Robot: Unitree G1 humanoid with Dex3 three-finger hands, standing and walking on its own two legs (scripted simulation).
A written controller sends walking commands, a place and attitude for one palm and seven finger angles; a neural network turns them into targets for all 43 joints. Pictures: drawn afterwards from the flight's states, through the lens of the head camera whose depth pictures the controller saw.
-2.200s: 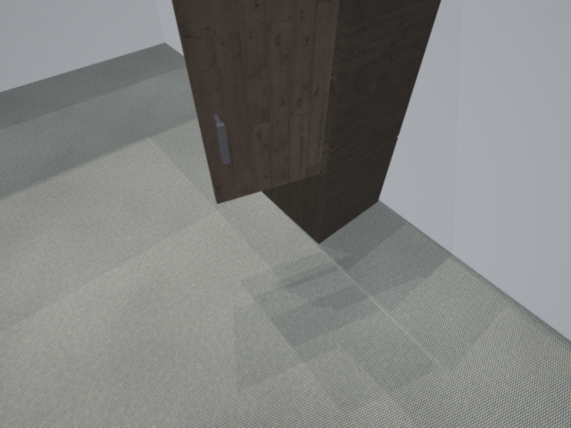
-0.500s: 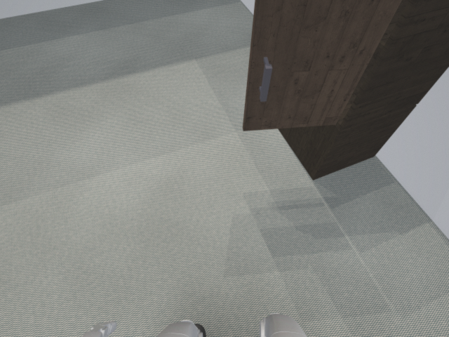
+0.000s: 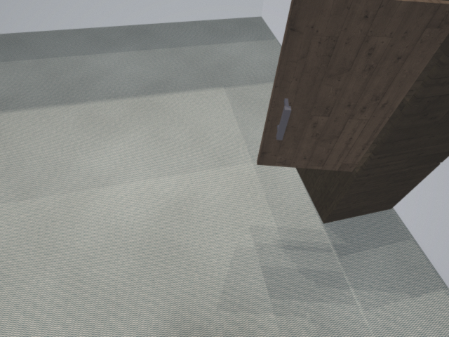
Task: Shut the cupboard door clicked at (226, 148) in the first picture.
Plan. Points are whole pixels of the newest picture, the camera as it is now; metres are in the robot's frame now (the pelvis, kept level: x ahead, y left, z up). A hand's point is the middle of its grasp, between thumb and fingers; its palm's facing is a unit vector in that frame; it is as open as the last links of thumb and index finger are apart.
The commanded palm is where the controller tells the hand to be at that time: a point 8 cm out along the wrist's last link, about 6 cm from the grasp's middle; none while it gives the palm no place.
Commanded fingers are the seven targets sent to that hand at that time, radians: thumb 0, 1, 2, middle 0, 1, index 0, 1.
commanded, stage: take the last steps up to it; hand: left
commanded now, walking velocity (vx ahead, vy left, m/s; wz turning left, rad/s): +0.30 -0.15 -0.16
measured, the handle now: (282, 119) +0.72 -0.11 -0.09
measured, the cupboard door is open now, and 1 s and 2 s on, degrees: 73 73 73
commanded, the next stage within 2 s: come to a stop and stand still in 0.62 s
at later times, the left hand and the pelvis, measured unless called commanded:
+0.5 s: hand (201, 263) +0.29 +0.08 -0.18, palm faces -0.13 -0.96 -0.25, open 7.4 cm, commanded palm none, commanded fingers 0.00 0.90 0.90 -0.20 -0.30 -0.20 -0.30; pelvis +0.15 -0.11 -0.02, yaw -6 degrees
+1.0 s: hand (232, 256) +0.32 +0.01 -0.17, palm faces -0.04 -0.98 -0.22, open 7.3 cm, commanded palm none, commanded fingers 0.00 0.90 0.90 -0.20 -0.30 -0.20 -0.30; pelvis +0.27 -0.17 +0.00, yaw -5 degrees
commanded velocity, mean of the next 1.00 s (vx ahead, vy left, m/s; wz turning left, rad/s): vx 0.08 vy -0.08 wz -0.04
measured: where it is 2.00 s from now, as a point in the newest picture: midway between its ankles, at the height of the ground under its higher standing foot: outside the picture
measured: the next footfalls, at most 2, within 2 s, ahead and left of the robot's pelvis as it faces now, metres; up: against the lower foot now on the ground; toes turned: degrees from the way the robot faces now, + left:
left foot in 0.02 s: +0.03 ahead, +0.11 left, +0.00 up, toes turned +6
right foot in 0.44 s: +0.26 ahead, -0.23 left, +0.00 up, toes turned -13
